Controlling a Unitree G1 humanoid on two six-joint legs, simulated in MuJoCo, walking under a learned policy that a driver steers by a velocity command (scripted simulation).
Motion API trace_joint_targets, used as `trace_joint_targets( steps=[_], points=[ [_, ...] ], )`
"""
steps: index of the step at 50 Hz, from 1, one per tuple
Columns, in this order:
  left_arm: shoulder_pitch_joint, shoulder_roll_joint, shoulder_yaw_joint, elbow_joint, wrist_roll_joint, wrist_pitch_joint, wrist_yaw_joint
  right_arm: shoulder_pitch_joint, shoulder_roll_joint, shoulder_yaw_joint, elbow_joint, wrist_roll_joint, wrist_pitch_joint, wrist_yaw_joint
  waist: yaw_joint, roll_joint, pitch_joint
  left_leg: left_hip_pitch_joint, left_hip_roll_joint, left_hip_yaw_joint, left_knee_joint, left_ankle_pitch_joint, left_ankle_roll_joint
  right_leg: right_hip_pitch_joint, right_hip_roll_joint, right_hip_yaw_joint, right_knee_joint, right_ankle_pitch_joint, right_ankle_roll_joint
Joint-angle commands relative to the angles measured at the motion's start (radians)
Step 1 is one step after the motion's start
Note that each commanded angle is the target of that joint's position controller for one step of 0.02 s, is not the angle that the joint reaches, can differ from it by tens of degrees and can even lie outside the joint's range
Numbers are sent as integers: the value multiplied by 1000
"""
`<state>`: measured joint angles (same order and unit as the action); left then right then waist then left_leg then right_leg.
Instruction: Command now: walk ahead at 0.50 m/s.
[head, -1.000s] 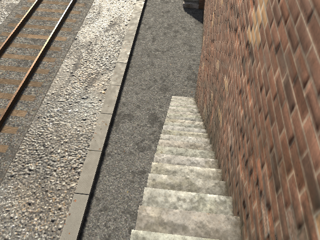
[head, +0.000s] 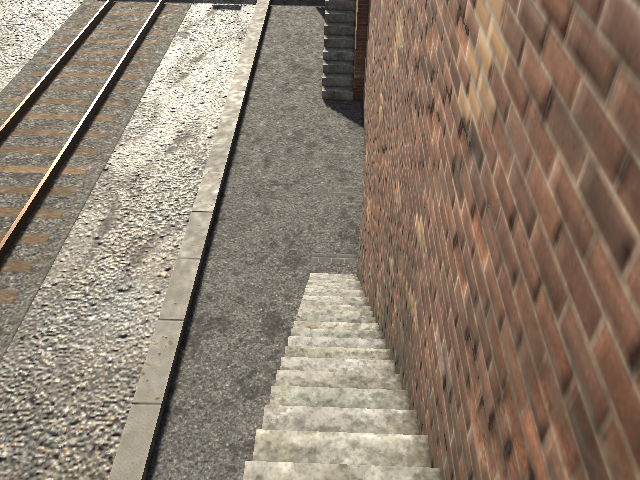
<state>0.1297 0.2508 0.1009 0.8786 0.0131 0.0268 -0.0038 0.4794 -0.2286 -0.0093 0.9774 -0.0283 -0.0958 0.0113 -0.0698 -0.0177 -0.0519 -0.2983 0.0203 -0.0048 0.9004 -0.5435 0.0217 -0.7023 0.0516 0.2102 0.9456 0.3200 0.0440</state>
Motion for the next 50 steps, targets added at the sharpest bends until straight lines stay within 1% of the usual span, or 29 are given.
trace_joint_targets(
  steps=[1, 6, 8, 10, 11, 12, 13, 14, 15, 16, 17, 19, 21, 23, 25, 29, 30, 32, 34, 36, 38, 40, 41, 42, 43, 44, 46, 47, 50],
  points=[
    [-115, 57, 3, -81, -31, -18, -29, -66, -149, -31, -61, 7, -5, -10, 24, 121, 211, -256, 174, -232, -334, -198, 154, 175, -66, -70, -261, 12, -15],
    [8, 87, -13, -22, -62, -34, -4, 46, -110, -36, -32, -49, 47, -42, -43, 54, 194, -22, 123, -215, -13, -111, 138, 342, -214, -91, -710, 201, -10],
    [347, 135, 3, 82, -5, -34, 5, 42, -134, -45, -27, -52, 76, -44, 85, -48, 73, -76, 36, -126, 391, -40, 133, 676, -195, -183, -756, 56, -16],
    [536, 165, -50, 123, 43, -47, -14, 63, -37, -48, 2, -7, 90, -8, 156, -286, -32, -482, -143, -89, 1121, -595, 87, 949, -226, -144, -209, 221, -2],
    [585, 205, -37, 187, -16, -42, -16, 117, 7, -28, -42, -11, 88, -25, 94, -400, -13, -752, -115, -58, 1297, -513, 72, 986, -285, -44, -134, 258, 102],
    [682, 364, 19, 238, -55, -42, 1, 48, 44, -12, -77, 18, 81, -28, 138, -474, -96, -883, -206, -144, 1284, -443, 54, 989, -529, 528, -528, -430, -70],
    [688, 194, -45, 180, -58, -39, -2, -191, -94, -29, -64, -38, 84, -24, 226, -49, 206, -907, -136, -169, 1234, -271, 65, 767, -349, 212, -505, -417, 21],
    [536, 301, -18, 165, -51, -51, 25, -139, -43, -21, -101, -25, 72, -12, 132, -203, 88, -918, -135, -204, 1121, -154, 50, 759, -483, 505, -589, -690, -125],
    [500, 258, -28, 172, -45, -57, 40, -122, -44, -20, -57, -42, 75, 13, 72, -61, 155, -932, -85, -256, 1118, -54, 36, 668, -517, 540, -570, -688, -169],
    [457, 230, -41, 155, -48, -69, 43, -148, -45, -18, -55, -46, 87, 27, 51, -32, 181, -897, -84, -248, 1088, -27, 21, 576, -492, 452, -550, -709, -181],
    [410, 146, -70, 164, -25, -89, 33, -173, -11, -7, -59, -45, 77, 27, 35, 1, 217, -864, -78, -334, 898, 229, 14, 445, -411, 304, -474, -647, -105],
    [298, 52, -127, 104, -41, -109, 48, -254, 19, 12, -89, 6, 96, 32, -12, -22, 229, -662, -93, -295, 558, 414, -35, 207, -316, 141, -485, -586, -50],
    [335, 25, -158, 85, -65, -115, 62, -283, 34, 5, -64, 10, 134, 22, 29, -137, 184, -528, -115, -241, 435, 493, -70, 243, -300, 119, -513, -438, -62],
    [404, 80, -140, 103, -84, -121, 74, -308, 22, 1, -59, 18, 152, 9, 57, -297, 145, -539, -125, -175, 467, 581, -70, 359, -272, 50, -490, -364, -96],
    [484, 76, -126, 144, -83, -126, 89, -433, -58, -19, -101, -4, 121, 19, 114, -209, 204, -586, -112, -191, 239, 788, -50, 427, -208, 5, -365, -498, -100],
    [519, 35, -119, 144, -70, -82, 109, -487, -42, -13, -138, -4, 97, 39, 104, -91, 216, -545, -34, -128, 31, 910, -60, 424, -206, 34, -228, -536, -173],
    [486, 55, -109, 114, -67, -86, 100, -518, -18, -5, -151, -33, 93, 41, 143, -134, 212, -415, -35, -52, -10, 1033, -62, 332, -180, 31, -235, -620, -193],
    [481, 55, -98, 104, -59, -87, 95, -579, -2, 5, -175, -40, 88, 44, 185, -74, 211, -389, -19, -58, -102, 1032, -62, 354, -173, 68, -176, -660, -215],
    [511, 27, -103, 126, -44, -91, 91, -629, 3, 6, -211, -17, 78, 39, 228, -49, 245, -443, 23, -117, -285, 958, -52, 469, -187, 121, -111, -559, -261],
    [477, 42, -85, 139, 5, -61, 90, -641, 7, 5, -235, 32, 78, 48, 269, -57, 237, -319, 32, -92, -511, 840, -33, 455, -165, 91, -63, -494, -276],
    [469, 75, -64, 163, 14, -52, 98, -460, -38, -14, -190, 68, 65, 45, 210, -53, 188, -108, 119, -124, -659, 833, 24, 418, -197, 101, 116, -405, -305],
    [460, 85, -40, 190, -15, -81, 72, -85, -86, -32, -51, 40, 46, 25, 58, 29, 59, 322, 97, -86, -761, 1014, 41, 271, -70, -40, 524, -488, -263],
    [477, 52, -35, 198, -18, -80, 47, 100, -124, -41, 21, 28, 62, 18, 15, 199, -28, 666, 165, -120, -567, 1471, 39, -44, 41, -178, 875, -1065, -200],
    [521, 52, -27, 170, -78, -85, 48, 144, -158, -37, 19, 17, 69, 20, 14, 357, -172, 991, 295, -162, -145, 1927, 73, -370, 57, -203, 1149, -1394, -136],
    [551, 92, -33, 158, -105, -94, 40, 110, -187, -49, -3, 26, 76, 38, 16, 435, -308, 1044, 387, -254, -125, 1959, 172, -439, 3, -167, 1233, -1294, -123],
    [473, 82, -39, 159, -86, -87, 42, 57, -178, -57, -18, 25, 67, 43, 4, 326, -311, 892, 415, -319, -245, 1551, 283, -432, -31, -135, 1188, -1187, -99],
    [358, 55, -30, 185, -38, -50, 55, -25, -71, -15, -33, -22, 24, 31, 50, 171, -118, 433, 365, -300, -378, 1261, 296, -263, -33, -87, 990, -977, -75],
    [362, 78, -10, 198, -29, -35, 59, -16, -79, -10, -19, -44, 10, 32, 82, 87, -29, 215, 294, -222, -365, 1189, 257, -182, 2, -78, 839, -784, -67],
    [305, -21, -23, 173, 15, -11, 43, -99, 4, 29, -16, 17, -16, 19, 135, 93, 34, -27, 203, -179, -346, 943, 158, -88, 16, -89, 391, -386, -11]
  ],
)
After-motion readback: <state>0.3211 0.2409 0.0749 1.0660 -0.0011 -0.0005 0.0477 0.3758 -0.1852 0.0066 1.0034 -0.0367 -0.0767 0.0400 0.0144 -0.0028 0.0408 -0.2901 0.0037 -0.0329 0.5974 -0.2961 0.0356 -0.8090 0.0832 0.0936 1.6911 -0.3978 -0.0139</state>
